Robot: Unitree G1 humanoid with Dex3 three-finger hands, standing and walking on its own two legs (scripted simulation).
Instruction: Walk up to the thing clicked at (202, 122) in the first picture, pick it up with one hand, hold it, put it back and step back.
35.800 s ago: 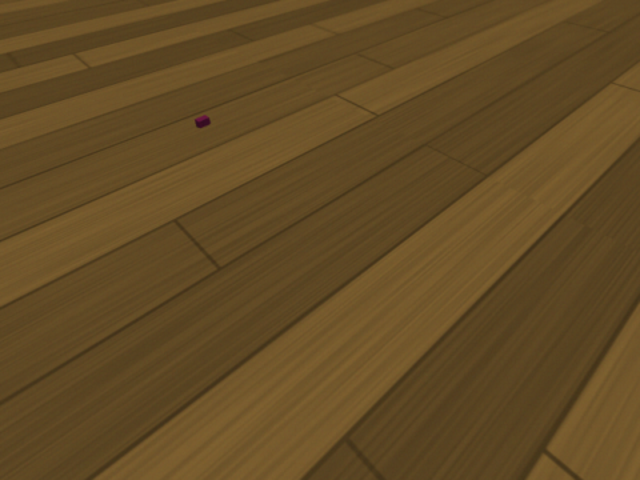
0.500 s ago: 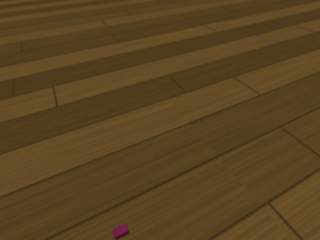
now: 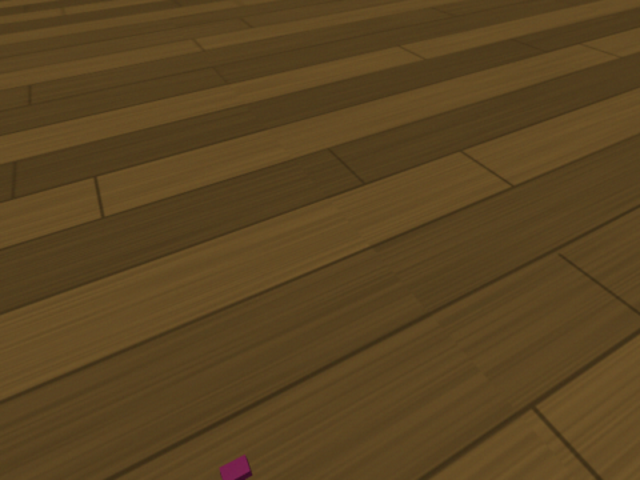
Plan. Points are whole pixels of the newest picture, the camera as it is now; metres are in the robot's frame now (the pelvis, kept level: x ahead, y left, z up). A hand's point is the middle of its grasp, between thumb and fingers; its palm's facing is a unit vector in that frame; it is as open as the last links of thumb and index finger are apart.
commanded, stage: stand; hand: left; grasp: from above
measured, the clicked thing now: (236, 471) +0.35 +0.28 -0.76
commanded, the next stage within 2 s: step back in 1.00 s
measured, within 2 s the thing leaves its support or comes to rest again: neither
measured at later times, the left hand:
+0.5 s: hand out of the picture +0.02 +0.19 -0.18, palm faces +0.03 -0.97 -0.23, open 7.4 cm
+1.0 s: hand out of the picture +0.04 +0.22 -0.17, palm faces +0.03 -0.95 -0.30, open 7.4 cm
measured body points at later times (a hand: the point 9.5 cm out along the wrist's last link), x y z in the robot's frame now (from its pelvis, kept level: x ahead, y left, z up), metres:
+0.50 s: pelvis +0.01 +0.00 +0.00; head +0.01 -0.01 +0.45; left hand +0.02 +0.24 -0.16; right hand +0.02 -0.24 -0.16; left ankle +0.00 +0.13 -0.75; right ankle +0.00 -0.13 -0.75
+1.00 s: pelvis +0.00 +0.00 +0.00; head +0.00 -0.01 +0.45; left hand +0.04 +0.27 -0.15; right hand +0.04 -0.28 -0.15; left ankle +0.00 +0.13 -0.75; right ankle +0.00 -0.13 -0.75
